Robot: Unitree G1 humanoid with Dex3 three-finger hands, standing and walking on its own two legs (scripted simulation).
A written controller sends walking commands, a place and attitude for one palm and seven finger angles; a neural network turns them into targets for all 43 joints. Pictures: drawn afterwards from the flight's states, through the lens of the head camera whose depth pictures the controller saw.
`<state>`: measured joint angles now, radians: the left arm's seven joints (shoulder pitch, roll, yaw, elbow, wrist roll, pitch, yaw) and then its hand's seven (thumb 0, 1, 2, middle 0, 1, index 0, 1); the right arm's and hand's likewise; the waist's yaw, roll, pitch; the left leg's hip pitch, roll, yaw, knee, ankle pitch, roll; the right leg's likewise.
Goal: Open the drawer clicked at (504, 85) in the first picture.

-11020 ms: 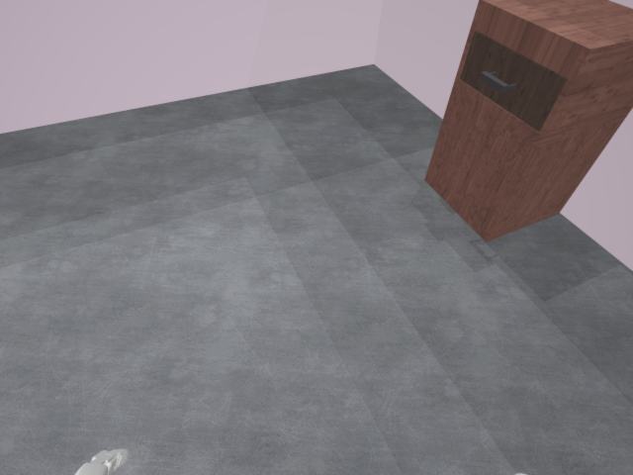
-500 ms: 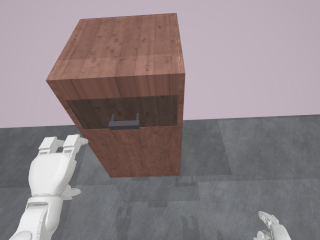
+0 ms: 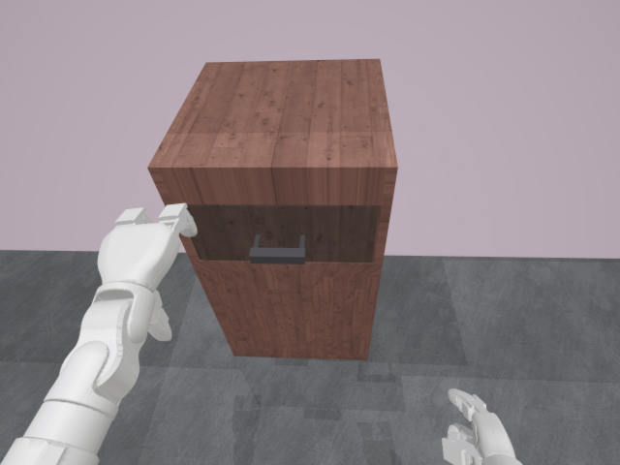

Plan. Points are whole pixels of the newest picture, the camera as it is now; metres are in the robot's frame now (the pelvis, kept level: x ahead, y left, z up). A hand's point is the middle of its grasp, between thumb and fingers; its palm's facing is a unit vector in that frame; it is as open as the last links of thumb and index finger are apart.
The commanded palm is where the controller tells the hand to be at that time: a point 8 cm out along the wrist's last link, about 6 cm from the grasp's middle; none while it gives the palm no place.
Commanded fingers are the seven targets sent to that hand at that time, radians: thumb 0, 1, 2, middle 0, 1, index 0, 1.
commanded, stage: raise the hand with hooked fingers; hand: left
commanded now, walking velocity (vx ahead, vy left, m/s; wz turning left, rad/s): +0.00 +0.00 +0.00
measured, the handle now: (278, 247) +0.55 +0.16 -0.13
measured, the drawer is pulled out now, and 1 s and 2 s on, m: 0.00 0.00 0.00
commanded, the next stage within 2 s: move the hooked fingers above the handle in 0.32 s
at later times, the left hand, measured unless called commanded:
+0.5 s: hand (177, 289) +0.30 +0.22 +0.07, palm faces +0.05 -0.08 -1.00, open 13.8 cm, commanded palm +0.29 +0.22 +0.12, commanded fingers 0.00 -0.50 0.30 -0.30 -1.20 -0.30 -1.20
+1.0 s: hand (225, 279) +0.36 +0.19 +0.01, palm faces -0.03 -0.05 -1.00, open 13.8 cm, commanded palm +0.35 +0.20 +0.07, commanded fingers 0.00 -0.50 0.30 -0.30 -1.20 -0.30 -1.20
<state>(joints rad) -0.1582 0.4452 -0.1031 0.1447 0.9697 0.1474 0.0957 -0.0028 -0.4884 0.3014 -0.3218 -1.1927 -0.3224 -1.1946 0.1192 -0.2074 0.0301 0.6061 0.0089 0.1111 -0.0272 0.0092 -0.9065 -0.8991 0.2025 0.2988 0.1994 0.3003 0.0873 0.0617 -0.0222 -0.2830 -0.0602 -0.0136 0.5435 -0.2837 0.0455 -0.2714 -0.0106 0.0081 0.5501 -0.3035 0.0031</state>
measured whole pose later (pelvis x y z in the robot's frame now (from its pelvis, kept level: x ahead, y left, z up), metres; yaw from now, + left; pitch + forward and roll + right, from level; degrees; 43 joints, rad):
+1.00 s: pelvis +0.00 -0.03 -0.01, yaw +0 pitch +8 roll +1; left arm -0.33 0.38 -0.11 0.54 1.03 -0.01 0.25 0.00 -0.49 0.30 -0.32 -1.20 -0.32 -1.20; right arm 0.23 -0.25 -0.06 0.67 0.01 0.08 -0.05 0.01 -0.91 -0.90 0.20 0.30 0.20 0.30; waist 0.02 0.05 -0.08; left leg -0.48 -0.03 -0.02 0.65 -0.32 0.01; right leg -0.48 0.02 0.00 0.68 -0.34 -0.03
